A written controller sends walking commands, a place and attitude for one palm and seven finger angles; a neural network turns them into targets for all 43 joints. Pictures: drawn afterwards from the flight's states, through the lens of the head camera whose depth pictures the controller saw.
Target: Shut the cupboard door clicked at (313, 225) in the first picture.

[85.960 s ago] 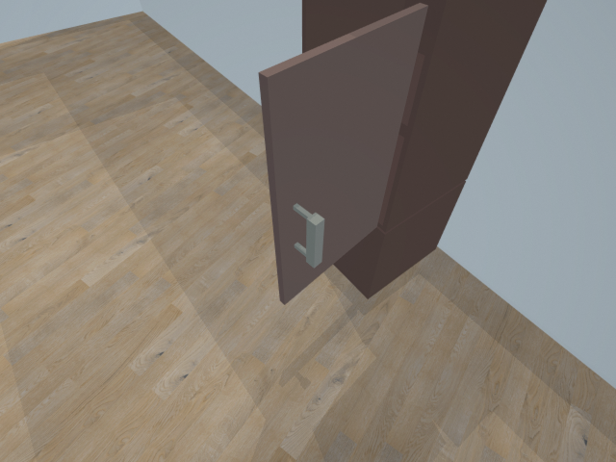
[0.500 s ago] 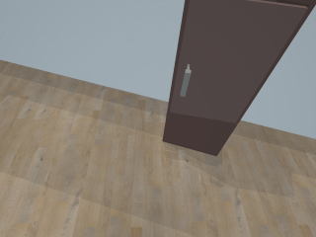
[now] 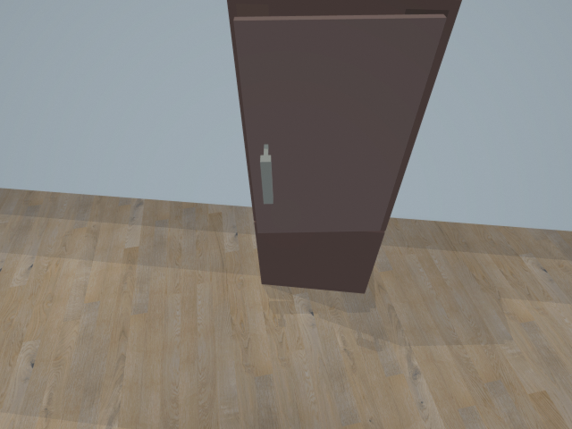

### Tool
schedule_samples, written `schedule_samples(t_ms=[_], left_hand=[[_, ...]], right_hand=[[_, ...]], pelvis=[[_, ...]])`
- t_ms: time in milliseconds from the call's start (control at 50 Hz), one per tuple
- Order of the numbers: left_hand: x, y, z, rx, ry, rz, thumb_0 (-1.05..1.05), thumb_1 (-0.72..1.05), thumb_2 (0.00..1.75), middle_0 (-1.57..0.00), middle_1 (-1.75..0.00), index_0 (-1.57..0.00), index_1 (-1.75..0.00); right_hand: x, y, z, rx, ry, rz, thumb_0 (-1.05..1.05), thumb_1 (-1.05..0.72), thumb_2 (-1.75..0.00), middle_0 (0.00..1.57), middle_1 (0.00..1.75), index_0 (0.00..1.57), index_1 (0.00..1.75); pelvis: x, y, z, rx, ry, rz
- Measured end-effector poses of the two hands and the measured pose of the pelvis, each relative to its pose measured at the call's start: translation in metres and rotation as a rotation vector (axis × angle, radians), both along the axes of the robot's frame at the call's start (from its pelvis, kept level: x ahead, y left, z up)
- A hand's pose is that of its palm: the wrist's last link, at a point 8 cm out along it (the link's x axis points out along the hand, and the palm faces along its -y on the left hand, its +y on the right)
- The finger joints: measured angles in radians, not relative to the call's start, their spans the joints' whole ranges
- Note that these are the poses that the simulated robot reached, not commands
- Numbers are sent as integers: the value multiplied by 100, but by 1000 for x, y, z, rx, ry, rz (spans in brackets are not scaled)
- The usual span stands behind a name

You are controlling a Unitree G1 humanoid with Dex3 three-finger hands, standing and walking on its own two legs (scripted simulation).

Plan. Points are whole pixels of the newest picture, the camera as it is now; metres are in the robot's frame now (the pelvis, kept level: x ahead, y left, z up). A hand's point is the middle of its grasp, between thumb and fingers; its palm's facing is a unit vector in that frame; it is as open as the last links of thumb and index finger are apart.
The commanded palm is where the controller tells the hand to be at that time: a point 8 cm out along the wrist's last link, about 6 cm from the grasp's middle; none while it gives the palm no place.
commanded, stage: take the last steps up to it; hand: left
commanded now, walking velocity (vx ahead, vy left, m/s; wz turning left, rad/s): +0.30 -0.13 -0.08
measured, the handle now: (267, 174) +0.67 +0.07 -0.08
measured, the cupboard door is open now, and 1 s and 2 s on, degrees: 7 7 7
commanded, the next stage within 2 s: come to a stop and stand still in 0.38 s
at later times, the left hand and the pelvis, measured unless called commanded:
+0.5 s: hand (205, 388) +0.22 +0.15 -0.16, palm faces -0.02 -0.99 -0.17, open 7.4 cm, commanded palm none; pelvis +0.17 -0.04 +0.01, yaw -3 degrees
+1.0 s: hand (212, 356) +0.28 +0.15 -0.18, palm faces +0.05 -0.98 -0.20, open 7.3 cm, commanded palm none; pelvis +0.20 -0.04 -0.01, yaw +0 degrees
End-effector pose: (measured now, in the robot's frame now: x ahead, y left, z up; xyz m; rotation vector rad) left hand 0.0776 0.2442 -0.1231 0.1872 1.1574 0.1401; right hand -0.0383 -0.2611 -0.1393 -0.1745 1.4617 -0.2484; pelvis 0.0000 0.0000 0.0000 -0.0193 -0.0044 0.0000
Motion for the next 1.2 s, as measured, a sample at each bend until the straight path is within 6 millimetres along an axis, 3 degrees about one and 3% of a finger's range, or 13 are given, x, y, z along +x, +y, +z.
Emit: schedule_samples(t_ms=[100, 180, 280, 340, 440, 580, 640, 720, 820, 960, 1040, 1200], left_hand=[[-9, -20, -8, -32, 111, 12, 0, 91, 90, -20, -30, -20, -30], [-12, -30, -22, -71, 201, 30, 0, 91, 90, -20, -30, -20, -30], [3, -31, -46, -108, 283, 56, 0, 91, 90, -21, -30, -20, -30], [31, -31, -44, -102, 289, 25, 0, 91, 90, -20, -30, -20, -30], [99, -34, -22, -76, 197, 10, 0, 91, 90, -20, -30, -20, -30], [186, -61, -7, -12, 96, -32, 0, 91, 90, -20, -30, -20, -30], [211, -77, -14, 21, 63, -40, 0, 91, 90, -20, -30, -20, -30], [228, -99, -9, 14, 62, -53, 0, 91, 90, -20, -30, -20, -30], [230, -99, -5, 1, 30, -4, 0, 91, 90, -21, -30, -20, -30], [205, -58, -20, -6, 35, 32, 0, 91, 90, -21, -30, -20, -30], [182, -28, -35, -19, 77, 64, 0, 91, 90, -21, -30, -20, -30], [127, 2, -22, -4, 200, 87, 0, 91, 90, -20, -30, -20, -30]], right_hand=[[73, -12, 16, -19, -125, 31, 1, -91, -90, 20, 30, 20, 30], [136, -8, 21, -24, -212, 69, 1, -91, -90, 20, 30, 20, 30], [198, 5, 14, -39, -298, 108, 1, -91, -90, 20, 30, 20, 30], [208, 9, 16, -31, -293, 85, 1, -91, -90, 20, 30, 20, 30], [202, 8, 19, 7, -184, 51, 1, -90, -90, 21, 30, 21, 30], [198, -17, 5, 68, -45, -26, 1, -90, -90, 21, 30, 21, 30], [209, -37, -13, 84, -15, -53, 1, -90, -90, 21, 30, 21, 30], [235, -57, -16, 63, -20, -48, 1, -90, -90, 20, 30, 20, 30], [276, -69, -3, 24, -82, 17, 1, -91, -90, 20, 30, 20, 30], [325, -53, 19, -38, -256, 99, 1, -91, -90, 20, 30, 20, 30], [321, -28, 26, -63, -303, 127, 1, -91, -90, 20, 30, 20, 30], [287, 21, 28, -10, -237, 125, 1, -90, -90, 20, 30, 20, 30]], pelvis=[[29, -10, 8, 0, 12, -6], [58, -12, 5, -14, 14, -6], [99, -8, -12, -14, 0, -23], [119, -12, -8, 8, -7, -47], [148, -24, 7, 6, -2, -44], [193, -58, 6, 9, -6, -44], [212, -77, -7, 37, -4, -47], [219, -79, -4, 24, -7, -30], [214, -75, 3, 38, -2, -18], [199, -50, -3, 18, -1, -7], [192, -31, -8, 0, -16, -13], [182, -10, 8, 1, -1, -34]])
